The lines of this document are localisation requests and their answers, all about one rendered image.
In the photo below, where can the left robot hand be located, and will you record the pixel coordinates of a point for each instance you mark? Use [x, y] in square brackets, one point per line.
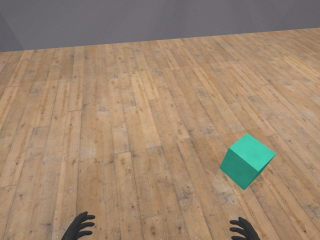
[72, 233]

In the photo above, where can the right robot hand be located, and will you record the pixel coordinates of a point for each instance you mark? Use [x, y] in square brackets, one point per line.
[247, 231]

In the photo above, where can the carton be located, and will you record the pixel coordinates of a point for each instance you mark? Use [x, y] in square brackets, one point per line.
[245, 160]

